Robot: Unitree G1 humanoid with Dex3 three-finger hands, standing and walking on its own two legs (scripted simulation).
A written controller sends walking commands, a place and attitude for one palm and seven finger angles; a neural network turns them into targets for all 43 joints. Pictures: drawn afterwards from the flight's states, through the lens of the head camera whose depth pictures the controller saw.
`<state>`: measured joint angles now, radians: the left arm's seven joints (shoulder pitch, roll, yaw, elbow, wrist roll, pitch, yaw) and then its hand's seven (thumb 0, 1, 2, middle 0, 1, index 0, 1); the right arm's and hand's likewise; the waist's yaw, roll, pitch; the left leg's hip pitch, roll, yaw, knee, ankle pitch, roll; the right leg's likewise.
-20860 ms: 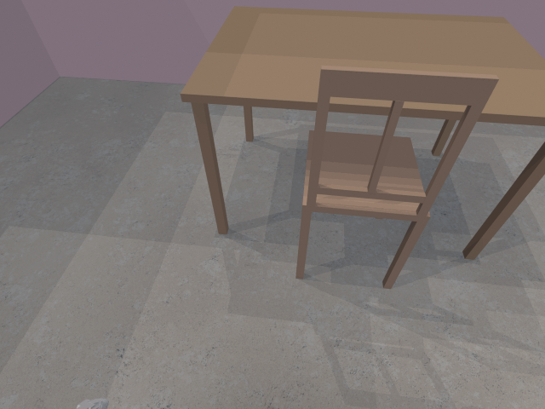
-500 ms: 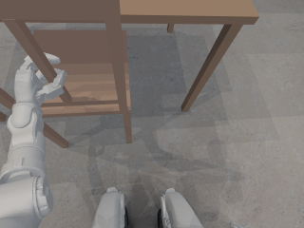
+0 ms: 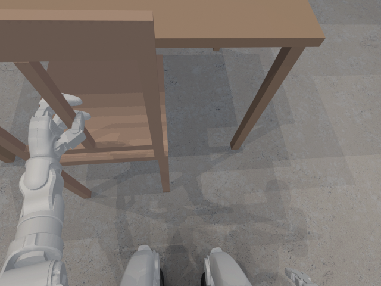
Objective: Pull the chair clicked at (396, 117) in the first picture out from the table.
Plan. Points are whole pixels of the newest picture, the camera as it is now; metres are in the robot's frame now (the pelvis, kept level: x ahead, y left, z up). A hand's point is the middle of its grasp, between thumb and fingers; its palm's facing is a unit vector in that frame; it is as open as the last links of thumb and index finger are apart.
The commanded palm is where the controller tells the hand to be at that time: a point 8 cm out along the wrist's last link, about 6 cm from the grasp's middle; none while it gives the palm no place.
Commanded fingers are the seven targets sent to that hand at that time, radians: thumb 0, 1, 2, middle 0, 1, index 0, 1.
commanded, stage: hook a spindle and tug to test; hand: left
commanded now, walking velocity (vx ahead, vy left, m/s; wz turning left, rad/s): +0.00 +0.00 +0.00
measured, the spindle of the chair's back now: (66, 113) +0.46 +0.23 +0.03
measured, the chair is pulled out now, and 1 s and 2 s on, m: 0.01 0.12 0.22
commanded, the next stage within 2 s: step backward, pulling the chair out in 0.14 s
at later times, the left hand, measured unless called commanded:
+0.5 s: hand (85, 135) +0.41 +0.19 +0.03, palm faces +0.22 -0.97 -0.08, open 5.3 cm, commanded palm +0.37 +0.23 +0.02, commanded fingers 0.00 0.90 0.90 -0.50 -1.45 -0.50 -1.45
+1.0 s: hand (110, 172) +0.33 +0.14 +0.04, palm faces +0.06 -0.98 -0.18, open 5.2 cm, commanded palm +0.31 +0.18 +0.03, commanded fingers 0.00 0.90 0.90 -0.50 -1.45 -0.50 -1.45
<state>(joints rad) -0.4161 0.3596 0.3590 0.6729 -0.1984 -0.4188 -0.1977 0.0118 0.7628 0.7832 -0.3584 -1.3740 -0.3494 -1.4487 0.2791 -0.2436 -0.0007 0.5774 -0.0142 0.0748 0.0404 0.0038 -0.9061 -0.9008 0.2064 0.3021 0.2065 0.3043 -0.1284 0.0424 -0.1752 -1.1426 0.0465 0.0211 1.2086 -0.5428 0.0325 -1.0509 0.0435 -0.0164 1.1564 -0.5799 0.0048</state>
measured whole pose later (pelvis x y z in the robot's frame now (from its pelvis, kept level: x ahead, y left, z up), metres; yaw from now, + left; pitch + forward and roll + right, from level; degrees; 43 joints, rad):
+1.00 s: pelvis -0.04 -0.01 +0.09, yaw +1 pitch +8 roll -1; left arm -0.46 0.20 0.09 1.00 -0.07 -0.22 0.09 0.01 0.71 0.75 -0.26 -1.09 -0.49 -1.45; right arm 0.24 -0.26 -0.01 0.67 0.05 0.10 -0.11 0.01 -0.90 -0.90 0.21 0.30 0.21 0.30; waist -0.09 0.05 0.06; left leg -0.51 0.03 0.04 0.59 -0.22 0.02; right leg -0.44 0.03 -0.01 0.54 -0.24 0.00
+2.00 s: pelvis -0.13 -0.02 +0.09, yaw +4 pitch +3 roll +3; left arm -0.50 0.15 0.07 1.01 -0.06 -0.18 0.13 0.03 0.67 0.80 -0.25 -1.12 -0.49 -1.45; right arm 0.19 -0.28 0.00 0.78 0.02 -0.04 -0.11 0.01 -0.90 -0.90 0.21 0.30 0.21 0.30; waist -0.09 0.00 0.15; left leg -0.43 -0.03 -0.04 0.89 -0.52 -0.06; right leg -0.46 -0.08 -0.03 0.56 -0.15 -0.01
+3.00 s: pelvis -0.24 +0.02 +0.10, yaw +1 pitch +4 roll +1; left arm -0.47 0.16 -0.03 0.88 -0.04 -0.14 0.10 0.02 0.70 0.78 -0.20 -1.16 -0.47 -1.45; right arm 0.18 -0.24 -0.02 0.66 0.00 0.06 -0.11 0.01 -0.91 -0.90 0.20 0.30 0.20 0.30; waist -0.07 0.00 0.15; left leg -0.35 0.02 0.02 0.54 -0.25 -0.02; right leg -0.41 -0.03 -0.02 0.59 -0.23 0.01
